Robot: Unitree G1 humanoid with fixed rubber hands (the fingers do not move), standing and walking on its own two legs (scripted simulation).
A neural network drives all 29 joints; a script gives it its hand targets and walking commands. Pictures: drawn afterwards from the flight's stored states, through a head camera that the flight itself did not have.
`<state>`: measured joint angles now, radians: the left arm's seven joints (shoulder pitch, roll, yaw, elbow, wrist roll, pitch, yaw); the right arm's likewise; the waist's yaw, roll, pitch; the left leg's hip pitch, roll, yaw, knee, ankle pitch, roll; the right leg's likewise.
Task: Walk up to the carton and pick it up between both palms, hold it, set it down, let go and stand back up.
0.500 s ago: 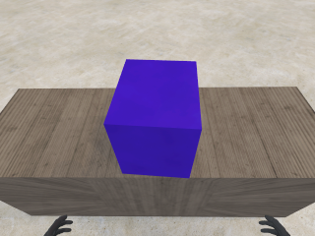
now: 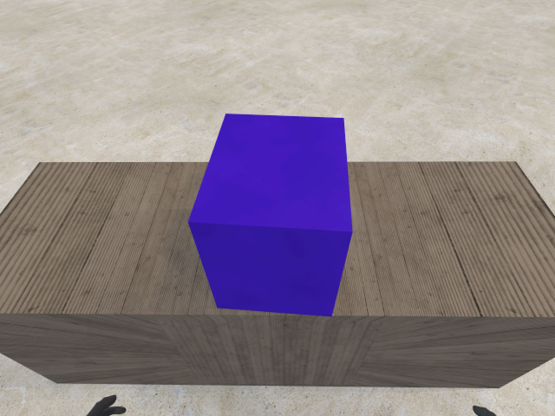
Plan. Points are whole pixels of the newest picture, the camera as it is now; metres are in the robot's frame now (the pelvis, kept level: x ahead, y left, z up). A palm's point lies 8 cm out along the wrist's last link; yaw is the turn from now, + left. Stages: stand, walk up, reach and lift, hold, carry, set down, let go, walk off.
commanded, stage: stand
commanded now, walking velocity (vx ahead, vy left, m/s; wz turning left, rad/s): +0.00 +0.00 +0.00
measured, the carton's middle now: (278, 215) +0.51 +0.02 -0.07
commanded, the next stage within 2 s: none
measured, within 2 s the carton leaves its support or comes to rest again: neither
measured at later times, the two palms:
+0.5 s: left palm out of the picture +0.10 +0.31 -0.10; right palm out of the picture +0.10 -0.30 -0.11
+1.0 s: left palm out of the picture +0.13 +0.30 -0.10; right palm out of the picture +0.12 -0.31 -0.11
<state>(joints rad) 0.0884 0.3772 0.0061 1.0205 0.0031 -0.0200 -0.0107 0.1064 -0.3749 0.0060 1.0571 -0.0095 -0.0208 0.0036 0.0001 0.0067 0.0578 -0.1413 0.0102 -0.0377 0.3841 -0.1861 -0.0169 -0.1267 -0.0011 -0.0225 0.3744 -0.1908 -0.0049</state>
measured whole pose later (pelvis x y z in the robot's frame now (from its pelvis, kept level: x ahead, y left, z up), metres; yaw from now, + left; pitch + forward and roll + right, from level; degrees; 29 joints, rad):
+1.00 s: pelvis +0.03 -0.01 +0.00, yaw +0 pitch -2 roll +0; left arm 0.07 0.39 0.02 1.05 0.00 -0.01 0.00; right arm 0.07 -0.38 0.01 1.08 -0.01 -0.01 0.00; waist 0.00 0.00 0.06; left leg -0.10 0.02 -0.04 0.33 -0.19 -0.03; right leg -0.09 0.01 -0.02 0.33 -0.20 -0.01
